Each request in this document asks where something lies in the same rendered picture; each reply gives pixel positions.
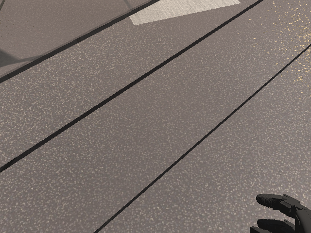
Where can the robot right hand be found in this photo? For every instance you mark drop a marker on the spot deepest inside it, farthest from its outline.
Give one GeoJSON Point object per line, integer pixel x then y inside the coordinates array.
{"type": "Point", "coordinates": [289, 207]}

